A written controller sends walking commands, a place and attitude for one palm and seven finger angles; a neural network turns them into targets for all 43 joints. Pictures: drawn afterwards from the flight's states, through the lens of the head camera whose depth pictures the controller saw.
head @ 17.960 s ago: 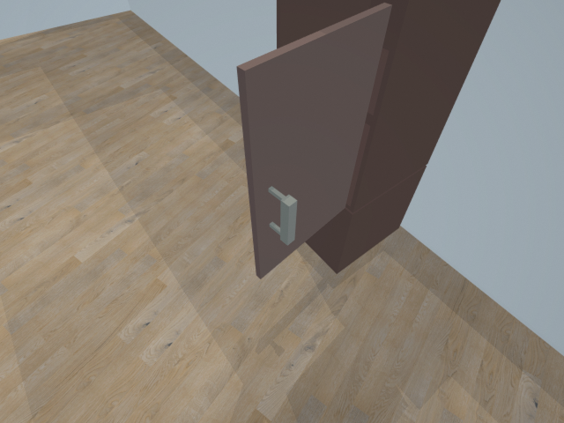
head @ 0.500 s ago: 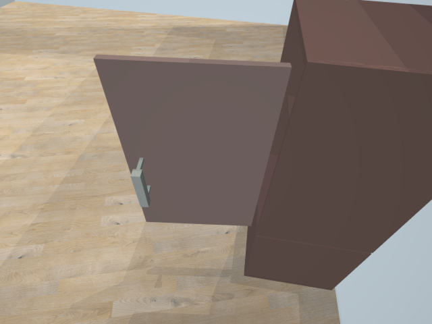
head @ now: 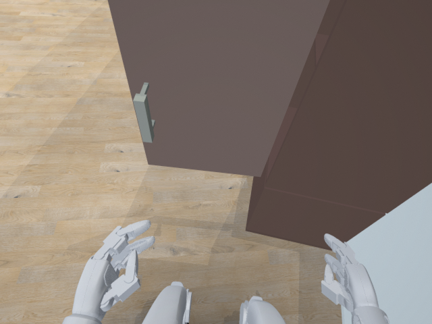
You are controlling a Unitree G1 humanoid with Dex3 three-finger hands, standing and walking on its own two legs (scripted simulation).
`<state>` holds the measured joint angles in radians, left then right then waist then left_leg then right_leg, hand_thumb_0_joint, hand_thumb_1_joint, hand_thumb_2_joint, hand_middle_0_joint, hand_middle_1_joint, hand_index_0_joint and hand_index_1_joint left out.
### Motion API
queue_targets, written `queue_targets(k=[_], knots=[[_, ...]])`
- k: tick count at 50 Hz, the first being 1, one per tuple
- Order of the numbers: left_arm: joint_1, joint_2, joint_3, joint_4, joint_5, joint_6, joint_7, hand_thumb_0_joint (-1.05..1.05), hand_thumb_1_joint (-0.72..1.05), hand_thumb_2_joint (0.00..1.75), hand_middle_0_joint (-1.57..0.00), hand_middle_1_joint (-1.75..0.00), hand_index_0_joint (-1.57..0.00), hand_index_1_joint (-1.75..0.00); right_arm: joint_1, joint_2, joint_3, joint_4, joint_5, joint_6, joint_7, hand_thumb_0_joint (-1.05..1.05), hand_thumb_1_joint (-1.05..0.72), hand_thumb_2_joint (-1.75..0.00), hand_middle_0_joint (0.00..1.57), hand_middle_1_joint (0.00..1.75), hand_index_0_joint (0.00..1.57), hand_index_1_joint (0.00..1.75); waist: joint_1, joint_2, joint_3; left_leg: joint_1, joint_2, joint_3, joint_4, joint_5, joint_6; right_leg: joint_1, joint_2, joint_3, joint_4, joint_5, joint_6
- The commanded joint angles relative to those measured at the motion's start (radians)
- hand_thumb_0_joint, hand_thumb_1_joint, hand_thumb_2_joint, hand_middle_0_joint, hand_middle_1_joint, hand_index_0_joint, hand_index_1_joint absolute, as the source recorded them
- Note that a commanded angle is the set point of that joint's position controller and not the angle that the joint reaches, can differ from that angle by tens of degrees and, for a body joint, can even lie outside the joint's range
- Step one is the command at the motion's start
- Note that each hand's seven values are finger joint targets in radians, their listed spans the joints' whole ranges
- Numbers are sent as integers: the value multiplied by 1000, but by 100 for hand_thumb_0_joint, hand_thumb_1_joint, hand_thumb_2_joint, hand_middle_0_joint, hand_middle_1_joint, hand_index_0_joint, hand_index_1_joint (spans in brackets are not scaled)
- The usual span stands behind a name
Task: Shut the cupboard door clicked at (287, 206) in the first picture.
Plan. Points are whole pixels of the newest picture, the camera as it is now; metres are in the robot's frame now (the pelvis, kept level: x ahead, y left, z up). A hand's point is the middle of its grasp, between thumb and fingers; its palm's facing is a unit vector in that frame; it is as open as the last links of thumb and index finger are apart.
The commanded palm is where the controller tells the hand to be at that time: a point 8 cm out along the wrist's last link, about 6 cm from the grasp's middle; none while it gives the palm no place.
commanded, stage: raise the hand and make a fist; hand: left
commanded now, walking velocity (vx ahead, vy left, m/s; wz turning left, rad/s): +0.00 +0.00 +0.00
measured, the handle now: (147, 113) +0.55 +0.22 +0.02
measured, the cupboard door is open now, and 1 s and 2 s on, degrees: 97 97 97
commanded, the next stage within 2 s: bring the fist close to the handle in 1.50 s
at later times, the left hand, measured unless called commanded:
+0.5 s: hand (111, 248) +0.22 +0.19 +0.04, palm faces +0.12 -0.99 -0.06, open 3.8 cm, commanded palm +0.20 +0.23 +0.03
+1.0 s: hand (115, 254) +0.22 +0.19 +0.01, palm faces -0.06 -1.00 +0.00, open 3.1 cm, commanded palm +0.21 +0.25 +0.03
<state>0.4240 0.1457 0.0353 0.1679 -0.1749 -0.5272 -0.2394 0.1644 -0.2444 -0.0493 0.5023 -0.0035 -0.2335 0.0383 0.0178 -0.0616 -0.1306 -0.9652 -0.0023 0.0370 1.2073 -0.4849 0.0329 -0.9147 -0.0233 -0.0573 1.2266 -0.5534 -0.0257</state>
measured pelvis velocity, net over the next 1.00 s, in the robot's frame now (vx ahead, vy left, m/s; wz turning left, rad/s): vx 0.01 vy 0.02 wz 0.00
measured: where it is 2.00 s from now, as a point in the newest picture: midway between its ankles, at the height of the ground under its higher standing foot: outside the picture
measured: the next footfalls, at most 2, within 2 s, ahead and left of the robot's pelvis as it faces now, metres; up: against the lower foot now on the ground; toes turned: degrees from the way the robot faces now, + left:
none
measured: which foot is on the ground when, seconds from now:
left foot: down 0.00-1.00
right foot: down 0.00-1.00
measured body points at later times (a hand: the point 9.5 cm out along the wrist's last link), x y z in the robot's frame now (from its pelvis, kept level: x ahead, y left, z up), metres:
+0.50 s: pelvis +0.02 +0.00 -0.01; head +0.09 +0.00 +0.43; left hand +0.21 +0.24 +0.05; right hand +0.18 -0.25 -0.10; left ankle +0.06 +0.10 -0.64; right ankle +0.03 -0.11 -0.64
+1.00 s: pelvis +0.01 +0.02 -0.02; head +0.09 +0.03 +0.43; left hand +0.22 +0.25 +0.02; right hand +0.22 -0.20 -0.08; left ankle +0.06 +0.10 -0.64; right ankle +0.03 -0.11 -0.64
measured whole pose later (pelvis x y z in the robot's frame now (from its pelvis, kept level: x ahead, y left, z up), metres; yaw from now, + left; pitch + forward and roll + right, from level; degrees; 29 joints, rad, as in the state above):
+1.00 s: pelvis +0.01 +0.02 -0.02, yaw +0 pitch +19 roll -4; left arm 0.39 0.23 0.10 0.01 -0.26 -0.38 -0.29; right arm 0.20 -0.22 0.03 0.46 0.03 -0.15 -0.05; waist 0.02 0.04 -0.18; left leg -1.10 0.01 -0.01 1.32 -0.54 0.05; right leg -1.00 0.00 -0.10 1.26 -0.58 -0.01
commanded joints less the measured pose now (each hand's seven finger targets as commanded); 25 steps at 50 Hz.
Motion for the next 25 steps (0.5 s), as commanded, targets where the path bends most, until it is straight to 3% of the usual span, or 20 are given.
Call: queue_targets(k=[1,2,5,6,8,9,11,12,14,15,17,19,20,21,23,25], knots=[[-141,158,101,-626,-52,-140,104,0,90,90,-58,-72,-58,-72,-56,-100,-28,-186,7,-44,-27,0,-90,-90,20,30,20,30,27,277,-338,189,-1,-110,-170,-56,-15,-20,36,59,-140,12,-27],[-218,152,67,-732,-56,-170,114,0,90,90,-60,-74,-60,-74,-45,-98,-23,-174,4,-52,-41,0,-90,-90,20,30,20,30,-13,241,-346,182,7,-128,-145,-59,-10,-53,46,59,-128,10,-24],[-183,89,-46,-670,-64,-201,68,0,90,90,-66,-80,-66,-80,-19,-113,-11,-127,9,-81,-70,0,-90,-90,20,30,20,30,-83,147,-241,88,10,-124,-64,-83,4,-108,49,90,-170,-73,-18],[-182,101,-51,-633,-69,-190,42,0,90,90,-68,-82,-68,-82,-7,-119,-8,-116,10,-86,-78,0,-90,-90,20,30,20,30,-95,130,-235,50,9,-116,-33,-79,6,-100,47,100,-181,-96,-14],[-122,104,-55,-467,-71,-107,-22,0,90,90,-71,-86,-71,-86,5,-126,-3,-109,23,-80,-96,0,-90,-90,20,30,20,30,-109,47,-165,-36,8,-108,0,-103,7,-95,41,118,-221,-165,-6],[-60,113,-38,-368,-71,-41,-49,0,90,90,-73,-88,-73,-88,9,-125,-5,-113,33,-72,-104,0,-90,-90,20,30,20,30,-97,-18,-131,-81,10,-103,-2,-118,8,-71,35,136,-256,-214,-1],[0,143,12,-268,-76,105,-91,0,90,90,-77,-92,-77,-92,-3,-129,-7,-146,56,-46,-114,0,-90,-90,20,30,20,30,-52,-85,-145,-114,4,-84,-17,-105,10,9,19,163,-295,-252,11],[34,192,73,-235,-80,178,-100,0,90,90,-79,-94,-79,-94,-27,-129,-7,-163,63,-31,-117,0,-90,-90,20,30,20,30,-6,-53,-177,-110,-5,-74,-25,-76,10,56,16,179,-298,-240,8],[38,225,155,-325,-117,267,-81,0,90,90,-82,-98,-82,-98,-43,-110,-5,-211,68,0,-119,0,-90,-90,20,30,20,30,36,-55,-250,-75,-17,-62,-48,-3,5,169,0,187,-298,-152,17],[32,227,199,-382,-138,278,-51,0,90,90,-84,-100,-84,-100,-46,-96,-4,-220,63,10,-118,0,-90,-90,20,30,20,30,50,-45,-291,-61,-18,-61,-48,38,2,215,-6,190,-287,-79,25],[37,241,280,-462,-150,233,37,0,90,90,-88,-104,-88,-104,-45,-67,-3,-199,50,21,-114,0,-90,-90,20,30,20,30,79,19,-324,-23,-6,-73,-50,135,-7,251,5,160,-225,122,22],[49,202,260,-534,-140,135,93,0,90,90,-92,-108,-92,-108,-5,-47,-8,-176,39,13,-103,0,-90,-90,20,30,20,30,74,70,-353,45,6,-82,-69,250,-12,246,16,109,-155,364,14],[62,178,232,-522,-127,88,102,0,90,90,-93,-110,-93,-110,11,-43,-10,-155,32,8,-96,0,-90,-90,20,30,20,30,62,68,-341,54,8,-84,-73,284,-15,219,21,86,-129,425,13],[59,168,201,-524,-111,35,98,0,90,90,-95,-112,-95,-112,18,-48,-14,-137,27,2,-89,0,-90,-90,20,30,20,30,48,90,-334,63,10,-86,-66,301,-16,175,24,75,-110,443,10],[25,134,116,-479,-84,-39,67,0,90,90,-99,-116,-99,-116,20,-65,-16,-113,16,-10,-81,0,-90,-90,20,30,20,30,-5,109,-270,58,12,-93,-46,282,-14,68,30,51,-91,389,6],[18,93,47,-389,-84,-71,11,0,90,90,-102,-120,-102,-120,29,-91,-19,-99,18,-18,-81,0,-90,-90,20,30,20,30,-52,79,-205,22,12,-100,-33,197,-11,-9,33,51,-108,266,6]])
